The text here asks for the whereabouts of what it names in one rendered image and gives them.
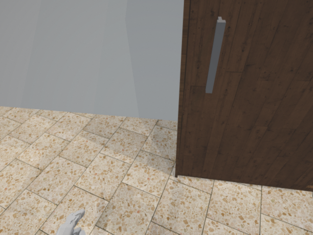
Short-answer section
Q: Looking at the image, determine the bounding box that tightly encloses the handle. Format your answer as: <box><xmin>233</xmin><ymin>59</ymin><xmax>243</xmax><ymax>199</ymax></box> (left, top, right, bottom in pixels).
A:
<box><xmin>205</xmin><ymin>17</ymin><xmax>226</xmax><ymax>93</ymax></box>

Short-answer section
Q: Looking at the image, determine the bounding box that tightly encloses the left robot hand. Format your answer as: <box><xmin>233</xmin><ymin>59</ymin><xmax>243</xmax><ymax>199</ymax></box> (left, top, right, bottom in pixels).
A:
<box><xmin>56</xmin><ymin>209</ymin><xmax>86</xmax><ymax>235</ymax></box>

